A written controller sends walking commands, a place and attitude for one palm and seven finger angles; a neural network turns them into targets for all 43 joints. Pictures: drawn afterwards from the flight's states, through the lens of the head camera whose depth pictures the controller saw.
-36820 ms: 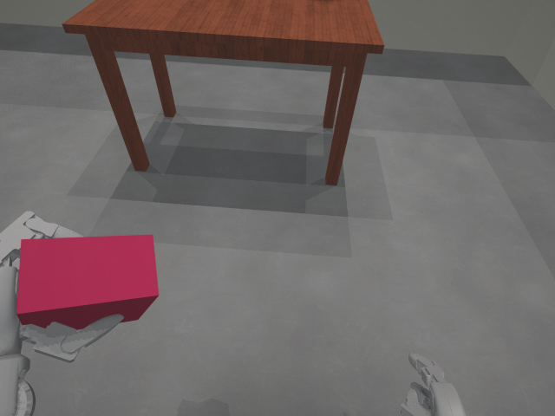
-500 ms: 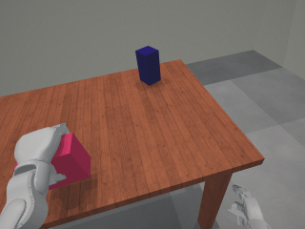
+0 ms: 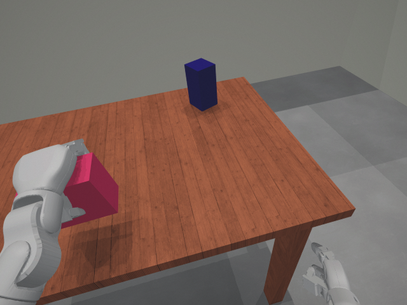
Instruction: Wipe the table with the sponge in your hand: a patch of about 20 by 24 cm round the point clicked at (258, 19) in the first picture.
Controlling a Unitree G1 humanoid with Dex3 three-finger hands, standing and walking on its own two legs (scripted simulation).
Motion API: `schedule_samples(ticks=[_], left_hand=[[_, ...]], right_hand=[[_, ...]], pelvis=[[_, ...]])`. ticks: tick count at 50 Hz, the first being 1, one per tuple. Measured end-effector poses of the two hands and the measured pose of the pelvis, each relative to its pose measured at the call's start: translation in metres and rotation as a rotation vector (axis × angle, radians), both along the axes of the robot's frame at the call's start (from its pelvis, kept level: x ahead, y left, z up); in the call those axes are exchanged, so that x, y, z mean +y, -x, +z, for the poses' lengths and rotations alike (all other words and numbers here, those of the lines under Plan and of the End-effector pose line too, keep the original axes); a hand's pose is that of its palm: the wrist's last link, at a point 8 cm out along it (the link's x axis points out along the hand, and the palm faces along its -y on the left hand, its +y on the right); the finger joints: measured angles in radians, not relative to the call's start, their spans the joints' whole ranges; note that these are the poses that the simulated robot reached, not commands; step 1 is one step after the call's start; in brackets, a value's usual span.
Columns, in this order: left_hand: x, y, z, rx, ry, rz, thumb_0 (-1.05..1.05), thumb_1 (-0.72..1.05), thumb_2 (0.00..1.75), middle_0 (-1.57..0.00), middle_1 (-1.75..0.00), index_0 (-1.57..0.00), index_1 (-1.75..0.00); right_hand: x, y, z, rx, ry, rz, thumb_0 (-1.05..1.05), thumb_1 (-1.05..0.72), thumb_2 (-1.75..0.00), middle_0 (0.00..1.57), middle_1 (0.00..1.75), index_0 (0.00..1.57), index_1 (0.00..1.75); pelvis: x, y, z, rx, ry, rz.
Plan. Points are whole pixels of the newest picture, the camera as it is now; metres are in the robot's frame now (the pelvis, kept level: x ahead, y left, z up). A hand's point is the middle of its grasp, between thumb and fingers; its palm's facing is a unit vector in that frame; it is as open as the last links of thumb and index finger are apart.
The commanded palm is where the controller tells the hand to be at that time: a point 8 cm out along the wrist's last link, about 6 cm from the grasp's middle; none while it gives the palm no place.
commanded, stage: lift the sponge slowly off the table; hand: left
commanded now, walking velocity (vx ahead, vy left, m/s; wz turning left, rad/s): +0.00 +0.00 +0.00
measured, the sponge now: (78, 197) +0.24 +0.30 +0.12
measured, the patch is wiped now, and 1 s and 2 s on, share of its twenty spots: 1.00 1.00 1.00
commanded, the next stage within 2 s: bring the sponge back beside the body in 0.22 s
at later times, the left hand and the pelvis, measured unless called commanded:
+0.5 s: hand (62, 183) +0.23 +0.29 +0.17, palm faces +0.19 -0.09 -0.98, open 10.5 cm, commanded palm +0.18 +0.29 +0.24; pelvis +0.00 +0.00 +0.00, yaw +0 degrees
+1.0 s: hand (64, 197) +0.21 +0.28 +0.16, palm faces +0.18 -0.12 -0.98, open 10.5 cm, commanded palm +0.17 +0.28 +0.23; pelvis +0.00 +0.00 +0.00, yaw +0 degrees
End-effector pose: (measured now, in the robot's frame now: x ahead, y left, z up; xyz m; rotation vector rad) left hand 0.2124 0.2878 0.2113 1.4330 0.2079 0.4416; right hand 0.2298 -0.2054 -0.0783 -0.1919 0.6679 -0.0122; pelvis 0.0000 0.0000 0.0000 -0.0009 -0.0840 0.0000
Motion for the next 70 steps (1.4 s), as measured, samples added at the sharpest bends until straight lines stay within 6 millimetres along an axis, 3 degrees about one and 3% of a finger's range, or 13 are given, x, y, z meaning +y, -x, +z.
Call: schedule_samples(ticks=[8, 17, 27, 36, 44, 59, 70], left_hand=[[0.007, 0.000, 0.019, -0.038, 0.014, 0.026, -0.01, -0.53, 1.04, -0.67, -1.30, -0.70, -1.29], [0.002, 0.002, 0.001, 0.017, 0.041, 0.001, -0.01, -0.53, 1.05, -0.67, -1.30, -0.70, -1.29], [0.002, 0.012, 0.011, -0.033, 0.025, 0.001, -0.01, -0.53, 1.05, -0.67, -1.30, -0.70, -1.29], [-0.004, 0.021, -0.001, -0.006, 0.052, -0.009, -0.01, -0.53, 1.05, -0.67, -1.30, -0.70, -1.29], [-0.006, 0.028, 0.003, -0.026, 0.031, -0.006, -0.01, -0.53, 1.05, -0.68, -1.30, -0.70, -1.29], [-0.016, 0.030, -0.008, 0.007, 0.045, -0.021, -0.01, -0.53, 1.05, -0.68, -1.30, -0.70, -1.29], [-0.012, 0.035, -0.012, 0.015, 0.053, 0.003, -0.01, -0.53, 1.05, -0.68, -1.30, -0.70, -1.29]], right_hand=[[-0.001, 0.000, 0.000, -0.007, -0.019, -0.007, 0.01, -0.91, -0.90, 0.20, 0.30, 0.16, 0.28], [-0.001, 0.000, 0.000, -0.007, 0.003, 0.000, 0.01, -0.91, -0.90, 0.20, 0.30, 0.17, 0.29], [0.000, 0.000, 0.000, -0.007, -0.006, -0.005, 0.01, -0.91, -0.90, 0.20, 0.30, 0.16, 0.29], [0.001, 0.001, 0.001, -0.010, -0.009, -0.003, 0.01, -0.91, -0.90, 0.20, 0.30, 0.15, 0.28], [0.001, 0.001, 0.001, -0.012, -0.012, 0.002, 0.01, -0.91, -0.90, 0.20, 0.30, 0.14, 0.28], [-0.001, 0.002, 0.001, -0.027, -0.018, 0.008, 0.01, -0.91, -0.90, 0.20, 0.30, 0.16, 0.28], [-0.004, 0.001, 0.001, -0.027, -0.017, 0.011, 0.01, -0.91, -0.90, 0.20, 0.30, 0.18, 0.30]], pelvis=[[0.002, -0.001, 0.000, 0.011, 0.000, -0.006], [0.003, -0.001, -0.001, 0.013, 0.001, -0.002], [0.004, -0.001, -0.001, 0.007, 0.002, -0.006], [0.004, 0.000, -0.001, 0.004, 0.001, -0.007], [0.002, 0.001, -0.002, -0.004, 0.002, -0.005], [-0.002, 0.000, -0.002, -0.002, 0.000, -0.008], [-0.003, -0.003, -0.002, -0.002, 0.001, -0.012]])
